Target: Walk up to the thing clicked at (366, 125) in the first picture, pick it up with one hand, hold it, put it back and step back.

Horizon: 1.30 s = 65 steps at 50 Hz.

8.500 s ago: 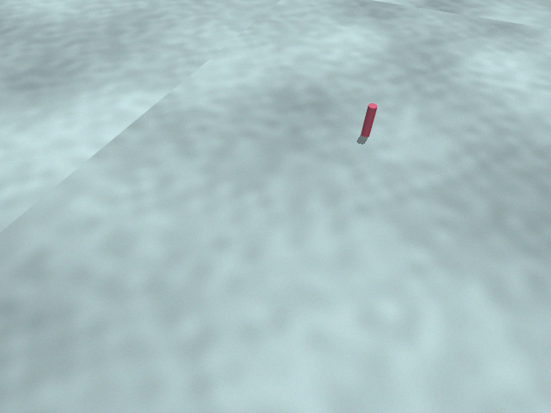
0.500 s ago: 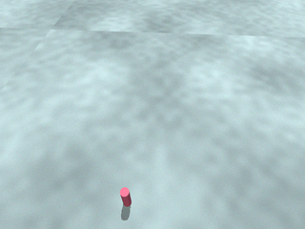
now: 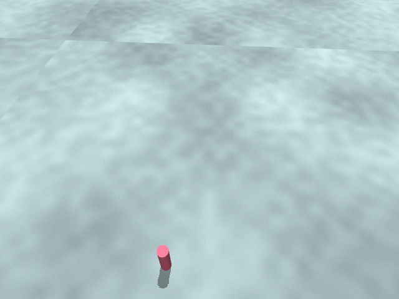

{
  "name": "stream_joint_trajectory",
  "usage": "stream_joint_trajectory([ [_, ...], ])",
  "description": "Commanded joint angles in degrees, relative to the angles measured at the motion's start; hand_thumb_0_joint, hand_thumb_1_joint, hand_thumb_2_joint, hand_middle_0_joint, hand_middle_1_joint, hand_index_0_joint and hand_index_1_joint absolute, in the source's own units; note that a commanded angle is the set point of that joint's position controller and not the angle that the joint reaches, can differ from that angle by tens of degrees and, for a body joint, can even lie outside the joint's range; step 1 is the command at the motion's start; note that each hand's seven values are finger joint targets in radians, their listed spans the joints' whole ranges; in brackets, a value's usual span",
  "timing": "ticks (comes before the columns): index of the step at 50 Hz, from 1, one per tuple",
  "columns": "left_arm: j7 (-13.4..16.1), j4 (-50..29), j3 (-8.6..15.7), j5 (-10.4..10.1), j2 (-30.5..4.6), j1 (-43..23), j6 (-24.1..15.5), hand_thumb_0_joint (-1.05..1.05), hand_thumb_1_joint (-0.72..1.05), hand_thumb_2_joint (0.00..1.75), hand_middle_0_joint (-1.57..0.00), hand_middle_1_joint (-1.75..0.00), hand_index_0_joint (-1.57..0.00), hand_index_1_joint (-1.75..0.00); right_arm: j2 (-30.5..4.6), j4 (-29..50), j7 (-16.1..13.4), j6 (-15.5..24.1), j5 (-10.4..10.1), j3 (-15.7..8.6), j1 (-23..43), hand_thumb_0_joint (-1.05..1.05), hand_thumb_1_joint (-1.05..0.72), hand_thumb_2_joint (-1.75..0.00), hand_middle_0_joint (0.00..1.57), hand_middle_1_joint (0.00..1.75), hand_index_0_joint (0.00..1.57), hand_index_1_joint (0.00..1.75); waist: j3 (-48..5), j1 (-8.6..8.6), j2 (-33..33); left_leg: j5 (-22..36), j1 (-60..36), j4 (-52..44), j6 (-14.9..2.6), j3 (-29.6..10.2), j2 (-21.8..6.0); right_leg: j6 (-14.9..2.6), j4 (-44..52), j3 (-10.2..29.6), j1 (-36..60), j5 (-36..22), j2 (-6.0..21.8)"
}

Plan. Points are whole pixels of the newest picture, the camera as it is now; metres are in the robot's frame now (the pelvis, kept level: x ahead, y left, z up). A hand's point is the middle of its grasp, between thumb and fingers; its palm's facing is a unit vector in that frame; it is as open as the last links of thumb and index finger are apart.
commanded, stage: stand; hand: left
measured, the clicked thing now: (164, 258) +0.40 +0.15 -0.69
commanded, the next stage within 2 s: go down in 0.06 s
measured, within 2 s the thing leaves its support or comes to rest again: neither
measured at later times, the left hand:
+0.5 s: hand (84, 298) +0.16 +0.26 -0.16, palm faces +0.02 -0.94 -0.33, open 13.0 cm
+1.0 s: hand out of the picture +0.15 +0.27 -0.19, palm faces +0.03 -0.95 -0.31, open 17.0 cm
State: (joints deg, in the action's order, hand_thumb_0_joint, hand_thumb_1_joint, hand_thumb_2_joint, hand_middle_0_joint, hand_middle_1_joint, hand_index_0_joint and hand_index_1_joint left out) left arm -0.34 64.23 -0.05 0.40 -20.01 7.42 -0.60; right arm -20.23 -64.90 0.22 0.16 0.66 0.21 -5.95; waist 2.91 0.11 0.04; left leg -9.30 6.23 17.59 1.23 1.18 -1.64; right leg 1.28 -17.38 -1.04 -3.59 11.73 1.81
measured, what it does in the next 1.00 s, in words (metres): lowers itself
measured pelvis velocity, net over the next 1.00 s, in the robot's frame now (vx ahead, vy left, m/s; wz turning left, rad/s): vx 0.00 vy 0.01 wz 0.01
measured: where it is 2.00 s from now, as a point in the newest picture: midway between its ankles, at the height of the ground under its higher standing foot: outside the picture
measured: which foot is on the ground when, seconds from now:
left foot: down 0.00-1.00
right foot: down 0.00-1.00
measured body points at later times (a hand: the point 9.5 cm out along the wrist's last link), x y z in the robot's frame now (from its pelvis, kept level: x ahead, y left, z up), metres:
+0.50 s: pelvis -0.01 +0.00 -0.02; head +0.05 +0.01 +0.42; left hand +0.16 +0.31 -0.14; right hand +0.08 -0.26 -0.15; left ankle +0.00 +0.13 -0.75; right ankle -0.02 -0.13 -0.75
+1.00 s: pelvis +0.00 +0.01 -0.07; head +0.07 +0.02 +0.38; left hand +0.14 +0.32 -0.16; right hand +0.17 -0.25 -0.15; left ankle +0.00 +0.13 -0.75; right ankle -0.02 -0.13 -0.75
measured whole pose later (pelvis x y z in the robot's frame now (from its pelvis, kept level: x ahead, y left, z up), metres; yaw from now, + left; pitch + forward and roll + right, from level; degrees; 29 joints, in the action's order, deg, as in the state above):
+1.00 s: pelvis +0.00 +0.01 -0.07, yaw +1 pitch +14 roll -2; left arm -5.4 25.2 10.7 2.2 -19.4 14.8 17.4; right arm -14.3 -32.6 -4.8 6.6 -0.9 -0.6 -12.4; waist -6.6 1.9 -0.8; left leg -27.4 43.3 56.9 0.9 -1.3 -2.4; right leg 1.5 -54.6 -2.0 -38.8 29.4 1.6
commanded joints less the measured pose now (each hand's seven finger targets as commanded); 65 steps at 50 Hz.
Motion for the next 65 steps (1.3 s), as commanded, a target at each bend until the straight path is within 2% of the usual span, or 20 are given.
stream_joint_trajectory([
  [1,0.94,-3.26,2.23,0.10,-12.26,-1.89,-1.04,0.00,0.90,0.90,-0.20,-0.30,-0.20,-0.30,-12.08,3.17,-0.49,1.26,-0.10,-2.47,2.18,0.00,-0.90,-0.90,0.20,0.30,0.20,0.30,-2.28,-0.03,0.28,6.70,-0.54,-2.34,-1.85,-4.99,-6.22,-2.05,3.72,4.26,-2.45,-6.13,6.10],
  [7,0.92,-3.33,2.24,0.12,-12.52,-1.57,-1.14,0.00,0.90,0.90,-0.20,-0.30,-0.20,-0.30,-11.95,3.11,-0.51,1.41,-0.13,-2.46,1.81,0.00,-0.90,-0.90,0.20,0.30,0.20,0.30,-4.14,-0.01,-0.01,8.29,-1.65,-1.83,-1.89,-4.85,-6.26,-2.07,3.21,4.41,-1.74,-8.15,6.31],
  [8,0.85,-3.27,2.27,0.09,-12.58,-1.76,-1.07,0.00,0.82,0.82,-0.12,-0.22,-0.12,-0.22,-11.79,2.98,-0.55,1.42,-0.08,-2.38,1.97,0.00,-0.98,-0.90,0.21,0.29,0.20,0.29,-3.78,-0.03,0.13,8.44,-1.74,-2.06,-1.74,-5.00,-6.27,-2.11,3.02,4.38,-2.11,-7.67,6.25],
  [9,1.57,-23.37,1.93,-2.54,-1.92,-21.87,-6.50,0.00,0.74,0.74,-0.04,-0.14,-0.04,-0.14,-2.67,19.39,-1.68,4.24,-4.02,-0.41,0.33,0.00,-0.93,-0.91,0.20,0.30,0.20,0.30,-0.42,7.00,-3.72,-0.26,5.08,2.16,-1.51,2.29,1.78,-1.77,-1.08,0.11,-14.66,-4.83,-1.29],
  [10,2.03,-20.08,3.51,-2.52,-5.73,-27.68,-6.08,0.00,0.66,0.66,0.00,-0.07,-0.01,-0.06,-4.31,16.21,-2.28,4.18,-4.14,-0.60,-2.67,0.00,-0.91,-0.91,0.20,0.30,0.20,0.30,-3.27,4.57,-1.15,-0.88,4.82,2.87,-1.62,1.81,1.72,-1.69,-1.60,-0.55,-11.37,-3.75,-1.10],
  [11,2.44,-9.56,7.31,-1.27,-11.01,-18.17,-3.71,0.00,0.58,0.58,0.00,-0.08,0.00,-0.08,-6.00,15.06,-2.69,3.52,-3.96,-1.31,-4.70,0.00,-0.91,-0.91,0.20,0.30,0.20,0.30,-2.25,3.97,1.58,-1.61,7.24,4.24,-1.91,1.42,1.91,-1.88,-2.39,-1.21,-12.23,-2.26,-1.52],
  [12,1.86,-5.87,8.69,-0.91,-11.53,-13.38,-2.73,0.00,0.50,0.50,0.00,-0.10,0.00,-0.10,-6.09,16.57,-2.59,2.91,-3.91,-2.16,-5.37,0.00,-0.91,-0.91,0.20,0.30,0.20,0.30,-2.47,1.87,1.50,-0.36,8.97,6.07,-1.81,1.50,1.65,-2.09,-4.33,-1.50,-12.78,-2.35,-1.63],
  [14,0.90,-9.29,10.05,0.78,-13.96,-18.33,-3.14,0.00,0.34,0.34,0.00,-0.11,0.00,-0.11,-5.84,18.59,-3.28,3.42,-3.25,-3.69,-7.63,0.00,-0.92,-0.91,0.20,0.30,0.20,0.30,-10.33,1.54,2.18,3.42,8.29,9.41,-1.91,1.19,1.64,-1.82,-7.66,-0.99,-12.81,-6.07,-1.58],
  [15,0.13,-8.40,11.51,2.16,-14.98,-15.97,-2.73,0.00,0.28,0.29,-0.01,-0.09,-0.01,-0.10,-5.82,20.18,-3.21,3.73,-2.75,-4.49,-7.63,0.00,-0.90,-0.91,0.20,0.30,0.20,0.30,-13.70,1.42,0.50,5.27,9.01,11.61,-1.86,1.23,1.93,-1.84,-9.92,-0.89,-12.57,-8.13,-1.34],
  [16,-0.66,-3.74,11.50,3.20,-13.01,-10.22,-1.68,0.00,0.25,0.28,-0.01,-0.10,-0.01,-0.10,-5.72,20.13,-2.94,3.72,-2.21,-4.91,-9.64,0.00,-0.90,-0.90,0.20,0.30,0.20,0.30,-14.36,1.36,1.53,6.31,10.83,13.71,-1.73,0.76,2.03,-1.96,-11.90,-0.91,-14.10,-8.95,-1.62],
  [17,-1.20,-4.18,13.12,4.48,-13.63,-7.13,-1.12,0.00,0.20,0.27,-0.01,-0.10,-0.01,-0.10,-5.49,21.17,-2.59,3.71,-1.80,-5.56,-10.17,0.00,-0.89,-0.90,0.20,0.30,0.20,0.30,-16.92,-0.84,0.80,8.03,11.92,14.90,-1.58,0.67,2.24,-2.24,-13.49,-1.03,-13.38,-9.78,-1.61],
  [19,-1.29,-9.18,14.16,4.52,-12.82,-4.61,0.45,0.00,0.09,0.20,-0.03,-0.08,-0.03,-0.08,-4.77,24.50,-2.54,3.76,-2.05,-5.81,-9.69,0.00,-0.87,-0.89,0.20,0.30,0.20,0.30,-20.32,-2.16,-2.29,9.67,10.30,14.56,-1.08,0.63,2.63,-2.43,-13.89,-0.93,-11.75,-10.25,-1.74],
  [23,-1.19,-14.49,12.56,4.38,-11.04,-6.72,6.23,0.00,-0.12,0.14,-0.04,-0.06,-0.03,-0.06,-4.26,29.81,-2.53,3.91,-2.84,-4.89,-5.49,0.00,-0.86,-0.89,0.20,0.30,0.20,0.30,-12.96,-0.38,-1.76,2.94,15.04,14.24,-0.94,0.04,1.93,-2.54,-12.98,-1.50,-17.16,-2.68,-2.10],
  [28,-1.81,-22.11,12.31,3.33,-9.15,-4.88,9.84,0.00,-0.38,0.12,-0.05,-0.08,-0.04,-0.09,-3.61,32.84,-2.49,5.18,-2.81,-4.77,-6.88,0.00,-0.80,-0.87,0.20,0.30,0.20,0.30,-13.68,0.69,-0.36,1.20,17.88,18.32,-1.26,-0.18,1.11,-2.31,-17.71,-2.05,-21.69,-0.60,-2.52],
  [32,-2.07,-30.75,13.74,2.78,-10.36,-6.27,9.45,0.00,-0.46,0.12,-0.06,-0.08,-0.04,-0.10,-3.39,33.91,-3.03,6.74,-2.29,-5.17,-8.26,0.00,-0.79,-0.87,0.20,0.30,0.20,0.30,-18.40,1.68,-1.83,3.00,18.87,23.42,-1.17,-0.45,0.92,-1.94,-22.65,-1.47,-24.57,-2.69,-2.31],
  [35,-2.54,-35.50,14.36,2.93,-10.74,-2.50,9.99,0.00,-0.48,0.12,-0.06,-0.08,-0.04,-0.10,-3.12,34.96,-3.65,7.59,-2.14,-5.22,-8.65,0.00,-0.79,-0.87,0.20,0.30,0.20,0.30,-21.21,1.74,-2.45,5.32,19.31,26.71,-1.31,-0.78,0.71,-1.71,-25.53,-1.32,-25.92,-4.80,-2.06],
  [43,-3.72,-44.65,15.39,2.73,-11.50,5.03,14.81,0.00,-0.45,0.11,-0.06,-0.05,-0.04,-0.07,-2.86,37.91,-5.23,8.55,-1.93,-4.65,-6.97,0.00,-0.79,-0.87,0.20,0.30,0.20,0.30,-20.18,1.36,-5.16,4.34,23.67,30.30,-1.25,-1.83,0.48,-1.77,-29.22,-1.91,-30.80,-2.66,-2.19],
  [48,-4.51,-47.58,14.74,2.01,-10.01,8.37,17.38,0.00,-0.48,0.09,-0.07,-0.05,-0.04,-0.07,-2.56,39.47,-5.74,9.30,-1.65,-4.40,-7.09,0.00,-0.80,-0.87,0.20,0.30,0.20,0.30,-19.72,1.95,-4.26,3.47,26.39,32.41,-1.39,-2.60,0.09,-1.77,-31.67,-2.42,-33.29,-1.01,-2.42],
  [57,-4.84,-53.99,16.78,1.10,-10.95,10.72,17.76,0.00,-0.45,0.10,-0.06,-0.05,-0.04,-0.07,-1.65,41.85,-6.59,10.34,-1.26,-4.24,-7.40,0.00,-0.81,-0.88,0.20,0.30,0.20,0.30,-24.07,2.24,-4.29,4.42,29.43,37.84,-2.04,-2.52,0.25,-1.55,-35.23,-1.77,-35.85,-3.06,-2.25],
  [65,-5.20,-55.66,17.72,0.45,-10.57,13.92,17.28,0.00,-0.44,0.10,-0.05,-0.04,-0.03,-0.06,-1.07,43.05,-7.09,10.91,-1.11,-4.24,-6.89,0.00,-0.82,-0.88,0.20,0.30,0.20,0.30,-23.00,1.82,-3.98,-2.10,33.96,38.99,-1.91,-2.53,0.55,-1.84,-36.15,-1.99,-38.27,2.31,-2.48],
])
